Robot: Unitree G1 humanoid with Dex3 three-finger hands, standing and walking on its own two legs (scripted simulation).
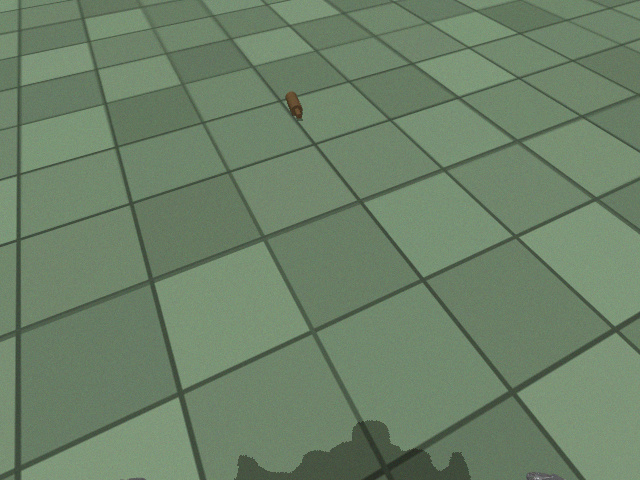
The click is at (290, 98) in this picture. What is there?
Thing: lying bottle
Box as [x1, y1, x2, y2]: [285, 91, 302, 118]
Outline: 288,92 285,97 291,112 299,118 301,117 300,113 302,108 295,93 291,91
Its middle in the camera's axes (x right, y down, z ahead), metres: -0.14 -0.76 +2.19
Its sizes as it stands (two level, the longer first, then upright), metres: 0.209 0.067 0.067
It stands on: the floor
